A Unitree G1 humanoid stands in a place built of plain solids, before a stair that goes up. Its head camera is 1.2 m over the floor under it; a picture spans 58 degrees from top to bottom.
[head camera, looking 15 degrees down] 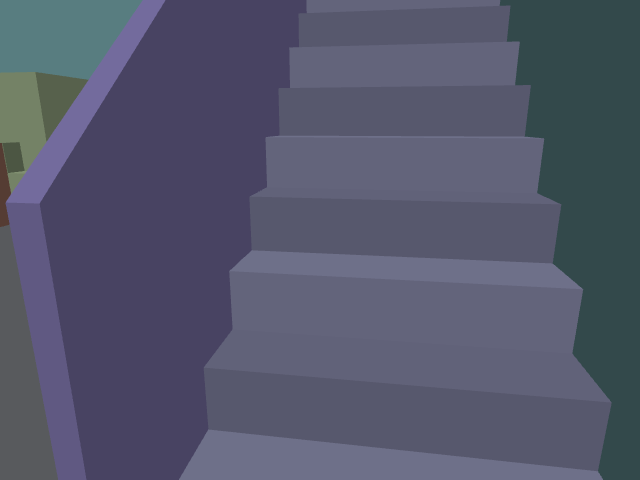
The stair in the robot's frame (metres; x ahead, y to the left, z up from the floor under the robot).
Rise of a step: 0.19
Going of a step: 0.23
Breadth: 1.00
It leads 9 degrees to the right of straight ahead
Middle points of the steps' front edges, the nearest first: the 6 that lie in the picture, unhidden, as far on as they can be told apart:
0.95 -0.18 0.58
1.17 -0.22 0.77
1.39 -0.25 0.96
1.62 -0.29 1.15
1.84 -0.32 1.35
2.06 -0.35 1.54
